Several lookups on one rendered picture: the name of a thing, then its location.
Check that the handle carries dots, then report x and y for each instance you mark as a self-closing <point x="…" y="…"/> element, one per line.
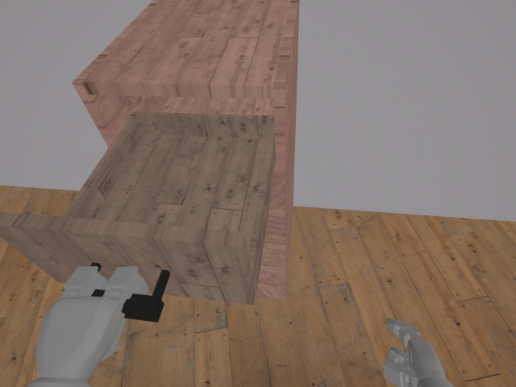
<point x="139" y="306"/>

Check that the left robot hand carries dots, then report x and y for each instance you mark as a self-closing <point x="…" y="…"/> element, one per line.
<point x="80" y="331"/>

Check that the cabinet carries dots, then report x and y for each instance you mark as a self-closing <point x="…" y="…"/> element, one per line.
<point x="210" y="57"/>

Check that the drawer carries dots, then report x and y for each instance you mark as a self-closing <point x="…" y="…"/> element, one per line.
<point x="188" y="193"/>

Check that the right robot hand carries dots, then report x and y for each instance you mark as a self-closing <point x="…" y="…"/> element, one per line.
<point x="407" y="369"/>

